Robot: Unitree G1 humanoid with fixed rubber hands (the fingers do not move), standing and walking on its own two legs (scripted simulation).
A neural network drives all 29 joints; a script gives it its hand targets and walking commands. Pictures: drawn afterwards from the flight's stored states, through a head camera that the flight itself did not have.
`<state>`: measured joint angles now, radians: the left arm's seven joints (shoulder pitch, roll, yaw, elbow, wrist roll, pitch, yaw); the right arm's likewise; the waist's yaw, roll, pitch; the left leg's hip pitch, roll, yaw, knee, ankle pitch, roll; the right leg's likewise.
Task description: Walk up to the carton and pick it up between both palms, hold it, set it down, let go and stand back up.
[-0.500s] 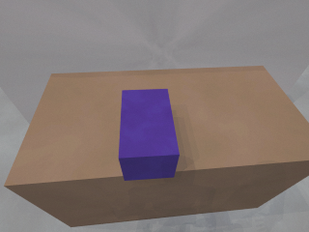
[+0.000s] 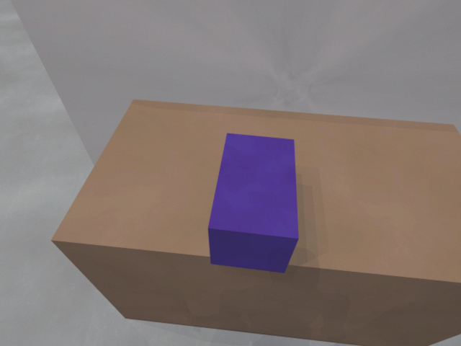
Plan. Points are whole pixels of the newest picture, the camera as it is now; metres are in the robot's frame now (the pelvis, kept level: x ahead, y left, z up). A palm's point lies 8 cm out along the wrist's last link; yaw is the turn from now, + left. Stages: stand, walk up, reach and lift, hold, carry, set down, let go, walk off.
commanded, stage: walk up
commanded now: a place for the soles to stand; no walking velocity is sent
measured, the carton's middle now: (254, 199) +0.43 -0.03 -0.04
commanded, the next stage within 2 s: reach and lift in 0.62 s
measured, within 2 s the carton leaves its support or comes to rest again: neither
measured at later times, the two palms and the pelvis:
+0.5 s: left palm out of the picture +0.00 +0.28 -0.14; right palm out of the picture +0.03 -0.24 -0.12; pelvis +0.00 +0.01 +0.00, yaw +4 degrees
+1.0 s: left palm (121, 325) +0.17 +0.22 -0.08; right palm (380, 329) +0.18 -0.25 -0.09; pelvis -0.01 -0.02 +0.00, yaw -2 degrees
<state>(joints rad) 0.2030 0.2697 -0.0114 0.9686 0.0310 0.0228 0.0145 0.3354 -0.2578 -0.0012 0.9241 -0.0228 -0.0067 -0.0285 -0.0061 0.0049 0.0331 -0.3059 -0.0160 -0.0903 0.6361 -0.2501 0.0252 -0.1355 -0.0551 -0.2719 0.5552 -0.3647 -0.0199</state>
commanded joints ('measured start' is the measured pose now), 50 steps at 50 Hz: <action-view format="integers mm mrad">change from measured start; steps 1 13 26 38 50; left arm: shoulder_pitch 24 47 84 -247 -119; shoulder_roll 81 123 126 162 139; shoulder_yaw -12 -6 -2 60 250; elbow -56 0 26 -564 -492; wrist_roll -13 -12 -16 -35 101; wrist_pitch -3 -6 9 588 486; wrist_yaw -16 -2 -3 25 -58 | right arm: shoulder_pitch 55 36 61 -423 -438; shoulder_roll -125 -126 -133 -129 11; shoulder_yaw -25 -1 12 -100 68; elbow -19 15 38 -138 -214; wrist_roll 12 24 27 -39 53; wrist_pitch -17 -18 -9 94 26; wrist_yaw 1 -7 -13 135 3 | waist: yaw -1 -8 3 33 85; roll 90 -13 3 70 -97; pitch -17 -6 83 -242 65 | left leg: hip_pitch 63 -40 -171 -66 -38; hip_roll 103 44 27 77 -35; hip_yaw -174 -140 -234 96 202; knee -150 -118 -224 -3 -151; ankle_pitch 322 277 -55 -25 114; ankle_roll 74 34 29 -74 -11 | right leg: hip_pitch -59 66 48 -251 -5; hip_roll -70 -102 -82 30 13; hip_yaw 124 152 136 144 280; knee -73 -179 -167 219 -127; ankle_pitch -4 85 -124 7 345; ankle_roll -26 -51 -52 -34 94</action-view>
